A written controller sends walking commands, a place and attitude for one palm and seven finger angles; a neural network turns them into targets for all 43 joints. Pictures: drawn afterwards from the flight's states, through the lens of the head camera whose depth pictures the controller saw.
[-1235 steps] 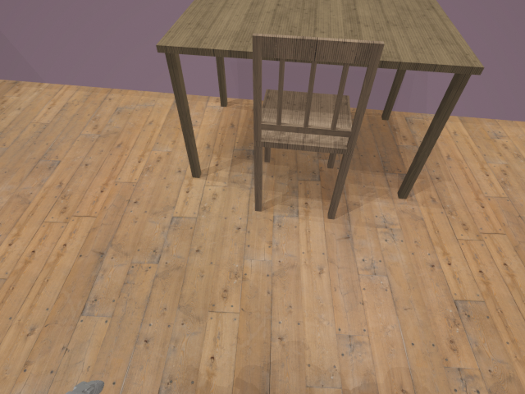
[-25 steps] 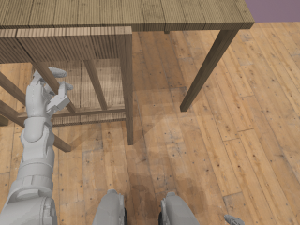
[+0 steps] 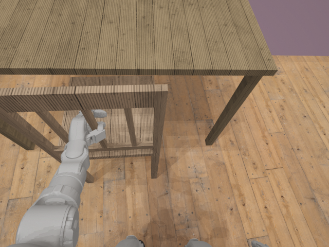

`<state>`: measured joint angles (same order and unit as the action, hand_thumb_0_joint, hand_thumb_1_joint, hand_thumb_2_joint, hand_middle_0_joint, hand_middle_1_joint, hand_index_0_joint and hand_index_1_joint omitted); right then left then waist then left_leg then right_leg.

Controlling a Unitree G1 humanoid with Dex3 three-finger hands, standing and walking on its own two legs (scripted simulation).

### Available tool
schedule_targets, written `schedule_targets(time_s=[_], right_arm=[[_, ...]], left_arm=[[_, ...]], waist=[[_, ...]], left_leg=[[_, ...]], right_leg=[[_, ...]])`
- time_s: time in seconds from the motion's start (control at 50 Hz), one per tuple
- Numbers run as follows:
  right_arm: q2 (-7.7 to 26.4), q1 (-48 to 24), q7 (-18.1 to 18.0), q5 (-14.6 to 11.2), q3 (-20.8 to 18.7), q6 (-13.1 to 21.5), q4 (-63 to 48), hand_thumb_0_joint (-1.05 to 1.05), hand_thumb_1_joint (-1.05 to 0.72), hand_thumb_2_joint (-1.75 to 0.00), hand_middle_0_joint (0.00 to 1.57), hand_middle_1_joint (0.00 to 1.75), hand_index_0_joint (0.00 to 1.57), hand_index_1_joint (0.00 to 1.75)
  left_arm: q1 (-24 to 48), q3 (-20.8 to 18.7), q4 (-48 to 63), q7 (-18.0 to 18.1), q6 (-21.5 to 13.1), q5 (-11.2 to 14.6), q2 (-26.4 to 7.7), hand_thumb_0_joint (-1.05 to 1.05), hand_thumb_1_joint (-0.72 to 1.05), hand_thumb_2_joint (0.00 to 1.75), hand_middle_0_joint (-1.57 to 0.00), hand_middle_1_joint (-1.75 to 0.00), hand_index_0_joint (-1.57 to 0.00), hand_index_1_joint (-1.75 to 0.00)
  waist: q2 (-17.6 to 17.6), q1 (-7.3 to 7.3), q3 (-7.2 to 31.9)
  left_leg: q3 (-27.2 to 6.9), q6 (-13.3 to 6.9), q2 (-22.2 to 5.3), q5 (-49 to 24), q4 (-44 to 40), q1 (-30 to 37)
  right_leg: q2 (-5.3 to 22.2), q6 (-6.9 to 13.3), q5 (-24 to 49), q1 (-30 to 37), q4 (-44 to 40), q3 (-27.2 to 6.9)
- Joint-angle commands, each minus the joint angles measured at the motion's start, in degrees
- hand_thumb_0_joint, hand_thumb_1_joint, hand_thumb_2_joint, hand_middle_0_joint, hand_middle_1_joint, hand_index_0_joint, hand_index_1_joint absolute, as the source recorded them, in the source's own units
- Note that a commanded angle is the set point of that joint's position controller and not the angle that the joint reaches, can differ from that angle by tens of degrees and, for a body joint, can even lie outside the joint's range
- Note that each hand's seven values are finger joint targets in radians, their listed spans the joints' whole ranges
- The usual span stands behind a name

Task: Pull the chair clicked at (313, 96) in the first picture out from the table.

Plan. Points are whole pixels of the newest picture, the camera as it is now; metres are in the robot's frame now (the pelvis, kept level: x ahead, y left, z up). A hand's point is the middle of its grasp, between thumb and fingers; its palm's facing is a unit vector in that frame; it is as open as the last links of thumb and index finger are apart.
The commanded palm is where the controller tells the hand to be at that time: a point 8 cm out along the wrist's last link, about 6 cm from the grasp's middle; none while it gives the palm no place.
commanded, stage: step backward, pulling the chair out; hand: left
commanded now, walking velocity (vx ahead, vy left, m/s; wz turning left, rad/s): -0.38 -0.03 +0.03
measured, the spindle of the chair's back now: (96, 129) +0.43 +0.19 -0.10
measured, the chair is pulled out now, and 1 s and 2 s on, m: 0.02 0.13 0.28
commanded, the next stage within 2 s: none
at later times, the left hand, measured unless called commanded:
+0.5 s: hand (105, 141) +0.38 +0.15 -0.06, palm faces +0.02 -0.99 -0.15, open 4.9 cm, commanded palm +0.35 +0.20 -0.06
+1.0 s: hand (116, 167) +0.31 +0.12 -0.05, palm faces +0.11 -0.98 -0.18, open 5.0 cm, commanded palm +0.29 +0.17 -0.06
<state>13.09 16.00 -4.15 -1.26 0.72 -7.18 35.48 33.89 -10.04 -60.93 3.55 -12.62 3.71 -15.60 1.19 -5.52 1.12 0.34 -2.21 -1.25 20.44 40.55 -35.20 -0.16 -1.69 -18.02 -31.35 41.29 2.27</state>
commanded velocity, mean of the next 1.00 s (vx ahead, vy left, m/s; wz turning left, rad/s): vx -0.38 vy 0.01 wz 0.10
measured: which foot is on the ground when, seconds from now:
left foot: down 0.00-0.78, up 0.80-1.00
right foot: down 0.00-0.38, up 0.40-0.74, down 0.76-1.00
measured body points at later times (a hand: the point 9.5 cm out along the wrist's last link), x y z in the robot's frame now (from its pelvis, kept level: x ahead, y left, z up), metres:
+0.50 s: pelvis -0.02 +0.02 +0.02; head +0.10 +0.02 +0.45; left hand +0.37 +0.20 -0.04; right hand +0.03 -0.25 -0.11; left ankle -0.02 +0.09 -0.72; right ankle -0.05 -0.12 -0.69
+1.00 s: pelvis -0.08 -0.02 +0.02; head +0.05 -0.05 +0.44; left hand +0.30 +0.17 -0.04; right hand +0.02 -0.32 -0.13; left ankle -0.12 +0.15 -0.68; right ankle -0.03 -0.14 -0.72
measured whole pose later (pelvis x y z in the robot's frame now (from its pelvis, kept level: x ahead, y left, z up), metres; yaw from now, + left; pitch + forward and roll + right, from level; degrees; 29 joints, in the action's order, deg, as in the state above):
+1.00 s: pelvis -0.08 -0.02 +0.02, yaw +3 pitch +5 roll +2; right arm 20.8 7.1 -6.9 -2.1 -2.2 1.0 43.3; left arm 36.1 -8.8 -60.7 6.7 -7.8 4.2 -9.4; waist 2.1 -5.9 -12.3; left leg -3.6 3.5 -0.4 28.0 45.4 -24.9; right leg 5.9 -0.2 -10.6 -24.7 30.3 4.6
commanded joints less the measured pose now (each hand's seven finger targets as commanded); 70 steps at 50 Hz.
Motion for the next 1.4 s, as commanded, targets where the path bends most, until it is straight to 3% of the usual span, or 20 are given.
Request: schedule_targets(time_s=[0.0, 0.12, 0.2, 0.24, 0.3, 0.34, 0.4, 0.7, 0.74, 0.76, 0.78, 0.84, 0.94, 1.04, 1.1, 1.16, 1.24, 1.3, 1.34, 1.38], right_arm=[[8.7, 8.0, -0.5, 0.9, -3.9, 2.4, -0.1, 0.0, -0.9, -0.9, 0.2, 0.3, 0.2, 0.3], [9.2, 7.1, -1.0, 0.1, -4.0, 3.2, 0.1, 0.0, -0.9, -0.9, 0.2, 0.3, 0.2, 0.3], [10.2, 3.8, -2.7, -1.2, -4.3, 3.0, -1.8, 0.0, -0.9, -0.9, 0.2, 0.3, 0.2, 0.3], [10.5, 2.3, -3.2, -1.5, -4.0, 3.2, -1.8, 0.0, -0.9, -0.9, 0.2, 0.3, 0.2, 0.3], [11.2, 3.8, -3.9, -1.2, -4.2, 3.3, -0.3, 0.0, -0.9, -0.9, 0.2, 0.3, 0.2, 0.3], [10.2, 4.3, -2.6, 0.1, -4.3, 3.4, 0.3, 0.0, -0.9, -0.9, 0.2, 0.3, 0.2, 0.3], [8.8, 3.4, 0.0, 2.2, -4.5, 4.1, 0.4, 0.0, -0.9, -0.9, 0.2, 0.3, 0.2, 0.3], [8.1, 1.1, -1.0, 0.0, -2.9, 10.2, 3.7, 0.0, -0.9, -0.9, 0.2, 0.3, 0.2, 0.3], [7.4, 0.4, -1.9, -1.1, -2.9, 10.7, 3.6, 0.0, -0.9, -0.9, 0.2, 0.3, 0.2, 0.3], [8.9, 0.2, -2.3, -1.6, -3.8, 10.8, 3.4, 0.0, -0.9, -0.9, 0.2, 0.3, 0.2, 0.3], [10.2, -0.3, -2.2, -1.9, -4.5, 10.7, 3.3, 0.0, -0.9, -0.9, 0.2, 0.3, 0.2, 0.3], [8.7, -3.8, -2.4, -0.9, -3.1, 11.0, 3.9, 0.0, -0.9, -0.9, 0.2, 0.3, 0.2, 0.3], [9.8, -3.9, -3.6, -1.1, -3.3, 9.4, 3.8, 0.0, -0.9, -0.9, 0.2, 0.3, 0.2, 0.3], [11.7, -2.1, -4.6, -1.8, -5.1, 6.5, 0.8, 0.0, -0.9, -0.9, 0.2, 0.3, 0.2, 0.3], [10.7, -1.9, -3.7, -0.7, -5.4, 5.6, -1.4, 0.0, -0.9, -0.9, 0.2, 0.3, 0.2, 0.3], [9.5, -3.1, -1.8, 0.6, -5.2, 5.2, -3.0, 0.0, -0.9, -0.9, 0.2, 0.3, 0.2, 0.3], [8.3, -0.8, -0.4, 1.2, -4.9, 6.9, -0.9, 0.0, -0.9, -0.9, 0.2, 0.3, 0.2, 0.3], [8.3, 1.8, -1.6, 0.0, -5.5, 7.6, 2.1, 0.0, -0.9, -0.9, 0.2, 0.3, 0.2, 0.3], [7.5, -2.1, -2.5, -0.6, -4.9, 8.9, 2.2, 0.0, -0.9, -0.9, 0.2, 0.3, 0.2, 0.3], [8.1, -2.4, -3.2, 0.1, -4.0, 10.0, 3.7, 0.0, -0.9, -0.9, 0.2, 0.3, 0.2, 0.3]], left_arm=[[15.1, 1.7, 8.2, 0.0, -3.0, -3.2, -9.6, 0.0, 0.9, 0.9, -0.5, -1.45, -0.5, -1.45], [11.1, -0.1, 10.4, -0.1, -3.7, -3.2, -10.5, 0.0, 0.9, 0.9, -0.5, -1.45, -0.5, -1.45], [8.7, -1.7, 10.9, 0.5, -3.4, -2.9, -13.3, 0.0, 0.9, 0.9, -0.5, -1.45, -0.5, -1.45], [8.5, -0.9, 10.9, 0.8, -2.5, -2.8, -12.7, 0.0, 0.9, 0.9, -0.5, -1.45, -0.5, -1.45], [9.1, 0.6, 11.5, 1.4, -2.4, -3.0, -11.1, 0.0, 0.9, 0.9, -0.5, -1.45, -0.5, -1.45], [10.1, 1.4, 14.2, 0.9, -2.9, -2.7, -8.7, 0.0, 0.9, 0.9, -0.5, -1.45, -0.5, -1.45], [9.5, 1.8, 14.1, 0.4, -3.0, -3.4, -7.8, 0.0, 0.9, 0.9, -0.5, -1.45, -0.5, -1.45], [14.9, 1.1, 8.9, 1.4, -2.5, -3.2, -9.6, 0.0, 0.9, 0.9, -0.5, -1.45, -0.5, -1.45], [16.7, 1.1, 9.5, 1.3, -3.0, -3.1, -10.6, 0.0, 0.9, 0.9, -0.5, -1.45, -0.5, -1.45], [15.6, 0.2, 8.3, 1.6, -1.7, -2.3, -12.2, 0.0, 0.9, 0.9, -0.5, -1.45, -0.5, -1.45], [13.3, -1.0, 6.8, 2.0, 0.7, -1.7, -14.1, 0.0, 0.9, 0.9, -0.5, -1.45, -0.5, -1.45], [15.4, 0.2, 8.6, 3.4, 1.9, -2.5, -10.6, 0.0, 0.9, 0.9, -0.5, -1.45, -0.5, -1.45], [14.1, 2.3, 10.7, 4.5, 3.1, -1.7, -7.5, 0.0, 0.9, 0.9, -0.5, -1.45, -0.5, -1.45], [15.6, 9.0, 17.1, 3.1, 3.8, -0.6, -0.9, 0.0, 0.9, 0.9, -0.5, -1.45, -0.5, -1.45], [16.5, 10.5, 19.6, 1.9, 2.0, -2.0, 1.0, 0.0, 0.9, 0.9, -0.5, -1.45, -0.5, -1.45], [13.5, 9.4, 19.7, 1.3, 0.5, -3.1, 1.2, 0.0, 0.9, 0.9, -0.5, -1.45, -0.5, -1.45], [16.1, 8.8, 17.0, 1.5, -1.8, -4.0, 0.5, 0.0, 0.9, 0.9, -0.5, -1.45, -0.5, -1.45], [17.3, 4.9, 13.1, 2.1, -3.0, -3.7, -5.1, 0.0, 0.9, 0.9, -0.5, -1.45, -0.5, -1.45], [15.6, 4.2, 9.6, 1.9, -2.6, -3.6, -6.0, 0.0, 0.9, 0.9, -0.5, -1.45, -0.5, -1.45], [14.0, 4.2, 8.2, 2.6, -1.5, -3.7, -5.3, 0.0, 0.9, 0.9, -0.5, -1.45, -0.5, -1.45]], waist=[[17.7, 1.52, 24.6], [7.1, 1.89, 27.8], [0.3, 2.38, 27.6], [-1.0, 2.27, 25.4], [2.2, 1.52, 25.0], [8.9, 1.45, 26.7], [18.5, 2.63, 26.0], [11.0, 3.3, 18.6], [-1.0, 2.54, 19.3], [-6.8, 3.15, 20.0], [-10.5, 4.49, 21.3], [-2.4, 3.75, 21.1], [-6.8, 3.87, 22.2], [-5.5, 2.05, 24.2], [4.7, 0.86, 25.1], [14.6, 2.03, 21.4], [12.3, 1.91, 16.5], [-3.6, 0.95, 22.3], [-10.3, 3.11, 22.1], [-8.9, 3.27, 20.1]], left_leg=[[-9.4, -0.1, -9.4, -70.8, -1.1, 41.5], [-5.5, 1.3, -8.4, -58.7, 0.4, 31.5], [-2.2, 3.7, -4.4, -19.1, 0.5, 10.8], [-3.1, 3.4, -3.8, -12.5, -2.8, 9.0], [-4.1, 1.8, -6.5, -47.3, -7.8, 21.9], [-11.1, -0.5, -10.8, -77.9, -6.6, 41.0], [-12.8, -1.1, -13.7, -85.7, -7.2, 55.7], [-9.6, -2.8, -12.8, -53.4, -5.8, 36.2], [-3.1, 3.3, -4.2, -23.0, 3.8, 19.7], [-3.5, 5.3, 0.7, 6.9, 11.1, 12.7], [-6.5, 5.3, 1.9, 14.3, 18.5, 9.0], [-9.1, 5.5, -0.3, 12.2, 19.9, 5.4], [-4.1, 5.8, -0.6, 6.8, 0.9, 9.6], [-1.7, 3.3, -7.1, -36.4, -14.0, 29.0], [-1.3, 2.9, -8.9, -46.0, -11.8, 33.4], [-3.9, 0.9, -12.3, -50.3, -12.8, 31.2], [-3.9, 0.2, -13.4, -52.1, -8.0, 32.8], [1.3, 5.5, -6.6, -28.8, 0.4, 22.8], [-2.0, 5.9, -1.3, 9.6, 8.8, 12.6], [-4.2, 5.4, -2.0, 9.1, 3.5, 11.9]], right_leg=[[1.1, 1.2, 8.6, -2.5, -5.2, -1.8], [4.2, 2.3, 37.5, 14.2, -10.3, -3.6], [13.3, 5.4, 69.4, 34.4, -7.6, -9.5], [13.8, 5.0, 63.6, 33.8, -8.1, -8.7], [8.1, 1.9, 52.9, 24.9, -6.3, -4.1], [3.0, 0.9, 20.0, 8.7, -2.8, -3.1], [0.8, 1.7, -7.2, -3.1, 1.1, -1.9], [3.5, 1.9, 13.6, 16.7, -14.5, -2.5], [13.8, 5.5, 52.4, 28.1, -16.4, -9.8], [20.9, 10.1, 62.3, 31.1, -16.2, -16.5], [24.8, 12.6, 63.1, 31.5, -14.8, -19.1], [25.2, 12.5, 60.7, 35.0, -12.5, -13.7], [22.8, 8.9, 63.5, 38.7, -11.5, -8.3], [10.2, 1.1, 45.7, 27.2, -9.2, -1.0], [6.4, 0.4, 39.3, 22.3, -6.4, 0.7], [3.0, 1.4, 11.8, 15.9, -0.9, 1.1], [2.2, 1.9, 13.9, 14.6, -8.6, -0.3], [9.7, 4.7, 51.7, 28.5, -12.7, -5.2], [18.7, 9.4, 51.7, 28.8, -15.6, -10.8], [18.6, 9.2, 47.3, 27.9, -14.5, -8.6]])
